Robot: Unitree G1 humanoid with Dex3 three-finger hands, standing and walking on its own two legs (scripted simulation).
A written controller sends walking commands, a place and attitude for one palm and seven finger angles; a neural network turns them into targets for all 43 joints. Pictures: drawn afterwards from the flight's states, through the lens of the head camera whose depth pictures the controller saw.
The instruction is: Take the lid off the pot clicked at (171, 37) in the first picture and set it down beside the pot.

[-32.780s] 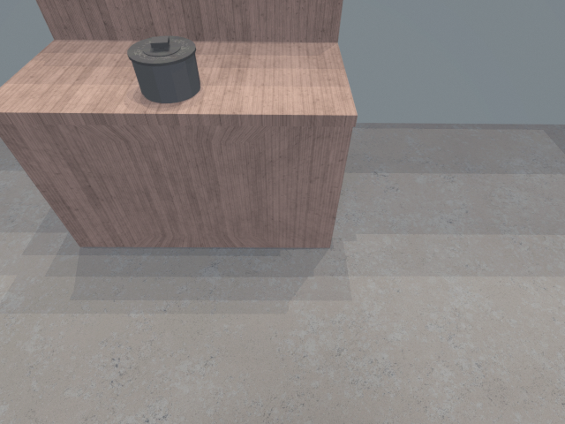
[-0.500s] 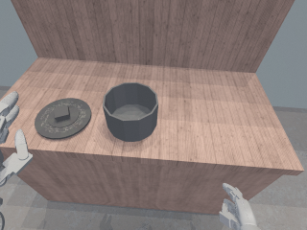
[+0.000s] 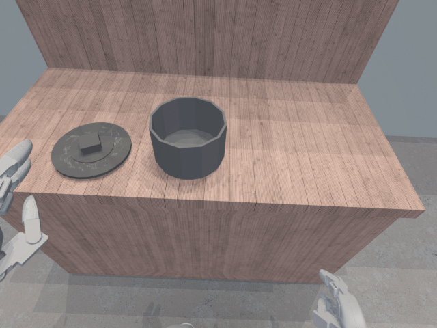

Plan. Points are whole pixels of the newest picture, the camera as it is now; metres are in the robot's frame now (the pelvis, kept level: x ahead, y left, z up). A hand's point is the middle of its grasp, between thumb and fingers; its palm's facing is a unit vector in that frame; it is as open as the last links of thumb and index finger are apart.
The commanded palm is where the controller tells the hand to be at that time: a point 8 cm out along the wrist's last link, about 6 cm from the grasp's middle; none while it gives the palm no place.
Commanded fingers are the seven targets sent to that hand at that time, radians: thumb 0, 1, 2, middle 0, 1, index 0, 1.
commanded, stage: step back with the hand held close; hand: left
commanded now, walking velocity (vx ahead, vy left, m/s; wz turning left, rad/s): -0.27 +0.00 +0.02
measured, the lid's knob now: (89, 142) +0.53 +0.36 -0.02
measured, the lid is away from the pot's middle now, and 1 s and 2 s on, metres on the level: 0.25 0.25 0.25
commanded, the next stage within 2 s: stop stepping back and stand still in 0.70 s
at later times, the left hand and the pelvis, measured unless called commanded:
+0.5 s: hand (18, 293) +0.13 +0.23 +0.17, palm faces +0.20 -0.87 -0.45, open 7.4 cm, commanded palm +0.07 +0.29 +0.19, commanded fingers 0.00 0.90 0.90 -0.20 -0.30 -0.20 -0.30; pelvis -0.07 +0.01 +0.00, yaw -2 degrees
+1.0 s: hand out of the picture -0.02 +0.28 +0.17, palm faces +0.24 -0.88 -0.42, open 7.4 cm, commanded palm -0.04 +0.33 +0.19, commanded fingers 0.00 0.90 0.90 -0.20 -0.30 -0.20 -0.30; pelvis -0.18 +0.06 -0.03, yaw -2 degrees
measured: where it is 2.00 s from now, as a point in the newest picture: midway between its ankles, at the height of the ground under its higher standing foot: outside the picture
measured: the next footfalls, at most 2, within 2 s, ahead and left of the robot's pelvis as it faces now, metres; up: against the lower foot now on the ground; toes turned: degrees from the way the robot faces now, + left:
right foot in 0.38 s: -0.06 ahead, -0.15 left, +0.00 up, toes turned -6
right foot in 0.86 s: -0.20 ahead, -0.09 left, +0.00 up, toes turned -5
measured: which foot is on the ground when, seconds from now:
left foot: down 0.00-0.86, up 0.88-1.00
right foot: down 0.00-0.14, up 0.16-0.36, down 0.38-0.62, up 0.64-0.84, down 0.86-1.00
